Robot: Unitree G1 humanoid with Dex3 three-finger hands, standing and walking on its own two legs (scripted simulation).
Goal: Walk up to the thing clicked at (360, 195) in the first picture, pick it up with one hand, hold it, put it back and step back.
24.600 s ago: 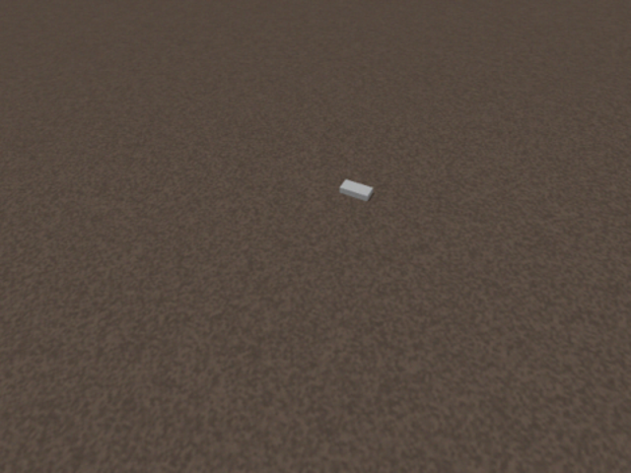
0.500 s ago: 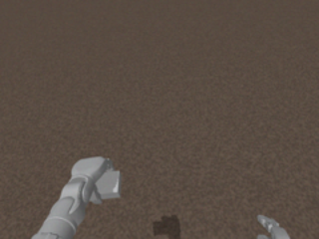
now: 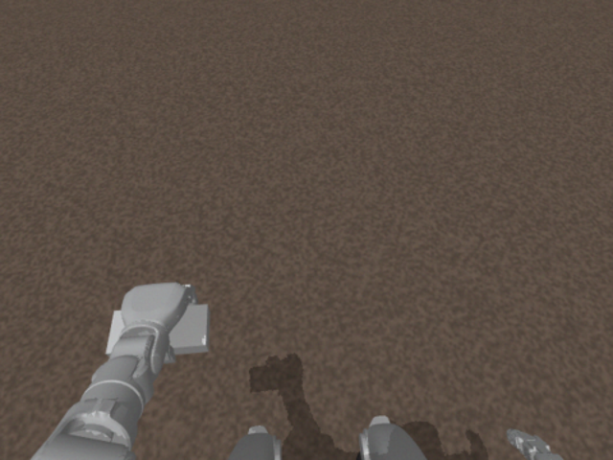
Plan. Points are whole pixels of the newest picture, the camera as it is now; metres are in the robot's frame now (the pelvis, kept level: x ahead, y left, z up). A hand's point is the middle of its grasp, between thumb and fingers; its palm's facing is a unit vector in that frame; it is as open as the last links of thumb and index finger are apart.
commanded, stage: crouch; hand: left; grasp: from above
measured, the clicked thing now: (161, 331) +0.34 +0.25 -0.13
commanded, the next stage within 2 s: lower in 1.40 s
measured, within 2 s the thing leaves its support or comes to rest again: neither
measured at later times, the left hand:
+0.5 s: hand (193, 350) +0.37 +0.26 -0.35, palm faces -0.46 -0.01 -0.89, open 9.5 cm
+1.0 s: hand (202, 357) +0.39 +0.27 -0.48, palm faces -0.46 -0.04 -0.89, open 9.5 cm
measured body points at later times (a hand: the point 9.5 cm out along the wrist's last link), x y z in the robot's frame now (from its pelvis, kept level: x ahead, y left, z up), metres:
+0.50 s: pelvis -0.04 +0.01 -0.21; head +0.15 +0.03 +0.20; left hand +0.39 +0.26 -0.30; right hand +0.02 -0.26 -0.34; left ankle +0.03 +0.12 -0.67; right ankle +0.04 -0.13 -0.67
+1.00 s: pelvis -0.05 +0.01 -0.31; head +0.18 +0.04 +0.07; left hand +0.41 +0.27 -0.43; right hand +0.01 -0.28 -0.43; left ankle +0.03 +0.12 -0.67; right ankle +0.04 -0.13 -0.67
